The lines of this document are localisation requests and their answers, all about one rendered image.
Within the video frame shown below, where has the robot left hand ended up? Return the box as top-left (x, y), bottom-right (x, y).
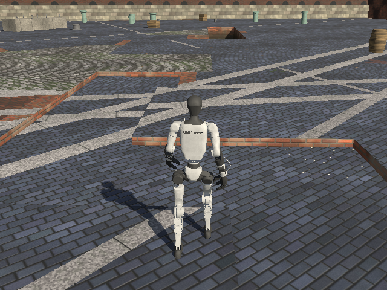
top-left (166, 157), bottom-right (180, 169)

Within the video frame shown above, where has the robot right hand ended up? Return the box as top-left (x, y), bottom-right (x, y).
top-left (213, 175), bottom-right (227, 190)

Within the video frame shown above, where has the right robot thigh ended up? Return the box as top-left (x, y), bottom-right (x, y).
top-left (201, 169), bottom-right (213, 204)

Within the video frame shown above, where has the robot right upper arm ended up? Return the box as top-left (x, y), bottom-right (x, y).
top-left (206, 122), bottom-right (220, 157)

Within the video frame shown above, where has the robot left shin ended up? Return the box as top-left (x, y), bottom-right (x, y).
top-left (174, 207), bottom-right (183, 250)

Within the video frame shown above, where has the right robot forearm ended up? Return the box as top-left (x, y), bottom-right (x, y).
top-left (215, 149), bottom-right (227, 177)

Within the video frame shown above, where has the left robot forearm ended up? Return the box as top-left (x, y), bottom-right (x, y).
top-left (164, 145), bottom-right (173, 161)

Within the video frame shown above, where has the robot left upper arm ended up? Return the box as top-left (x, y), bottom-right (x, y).
top-left (166, 121), bottom-right (182, 153)

